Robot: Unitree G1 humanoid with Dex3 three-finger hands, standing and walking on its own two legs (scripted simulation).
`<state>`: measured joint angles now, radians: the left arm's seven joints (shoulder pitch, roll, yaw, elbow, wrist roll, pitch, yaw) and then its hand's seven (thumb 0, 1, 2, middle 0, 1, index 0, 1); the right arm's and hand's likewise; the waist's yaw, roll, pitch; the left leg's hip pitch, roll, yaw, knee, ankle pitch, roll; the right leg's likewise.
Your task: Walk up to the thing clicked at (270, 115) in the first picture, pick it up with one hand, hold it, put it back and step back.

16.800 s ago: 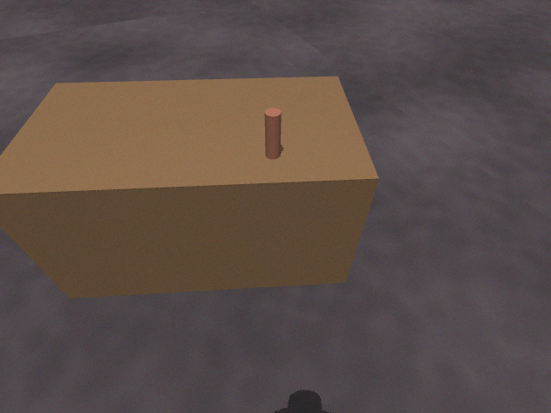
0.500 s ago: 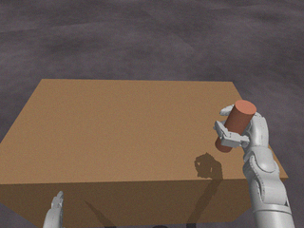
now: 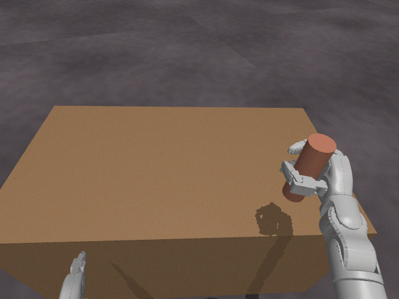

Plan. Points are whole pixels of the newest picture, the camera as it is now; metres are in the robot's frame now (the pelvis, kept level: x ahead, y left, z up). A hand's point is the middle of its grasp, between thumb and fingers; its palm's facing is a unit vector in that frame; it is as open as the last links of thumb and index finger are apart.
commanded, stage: hold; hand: right
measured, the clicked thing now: (305, 170) +0.33 -0.18 +0.13
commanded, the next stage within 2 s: crouch in 1.38 s
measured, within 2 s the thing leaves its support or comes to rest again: neither
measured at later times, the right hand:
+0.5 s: hand (294, 173) +0.32 -0.16 +0.13, palm faces +0.14 +0.99 -0.01, open 6.0 cm
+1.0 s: hand (297, 176) +0.32 -0.16 +0.13, palm faces +0.15 +0.99 -0.01, open 6.0 cm
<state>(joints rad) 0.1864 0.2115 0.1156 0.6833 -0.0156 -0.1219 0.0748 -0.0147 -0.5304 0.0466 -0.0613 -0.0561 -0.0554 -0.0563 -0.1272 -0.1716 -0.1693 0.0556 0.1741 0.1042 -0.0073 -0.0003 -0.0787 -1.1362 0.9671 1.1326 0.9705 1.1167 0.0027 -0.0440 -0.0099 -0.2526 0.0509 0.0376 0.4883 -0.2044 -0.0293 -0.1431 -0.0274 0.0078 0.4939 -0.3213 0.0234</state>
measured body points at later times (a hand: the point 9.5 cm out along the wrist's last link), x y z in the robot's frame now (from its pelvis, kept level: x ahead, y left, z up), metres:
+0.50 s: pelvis -0.01 +0.00 +0.00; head -0.02 +0.02 +0.45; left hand +0.16 +0.27 -0.08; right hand +0.31 -0.21 +0.14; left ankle +0.04 +0.14 -0.74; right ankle -0.03 -0.13 -0.74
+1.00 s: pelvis -0.01 +0.01 +0.00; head -0.03 +0.03 +0.45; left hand +0.16 +0.26 -0.08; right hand +0.30 -0.21 +0.13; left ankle +0.04 +0.14 -0.74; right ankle -0.03 -0.13 -0.74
